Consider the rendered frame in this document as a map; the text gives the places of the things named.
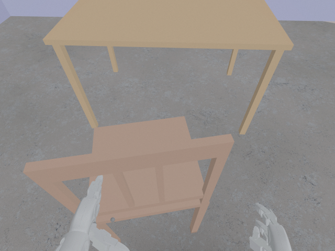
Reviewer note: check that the table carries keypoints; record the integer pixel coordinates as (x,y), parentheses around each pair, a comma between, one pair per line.
(204,24)

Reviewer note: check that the robot right hand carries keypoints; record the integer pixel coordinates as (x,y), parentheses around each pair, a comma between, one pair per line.
(274,236)

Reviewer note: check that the robot left hand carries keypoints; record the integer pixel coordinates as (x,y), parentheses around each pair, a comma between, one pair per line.
(86,214)

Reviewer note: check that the chair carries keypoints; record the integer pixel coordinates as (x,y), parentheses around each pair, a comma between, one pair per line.
(148,168)

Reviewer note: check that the robot left forearm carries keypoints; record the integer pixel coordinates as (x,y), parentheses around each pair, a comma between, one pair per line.
(74,241)

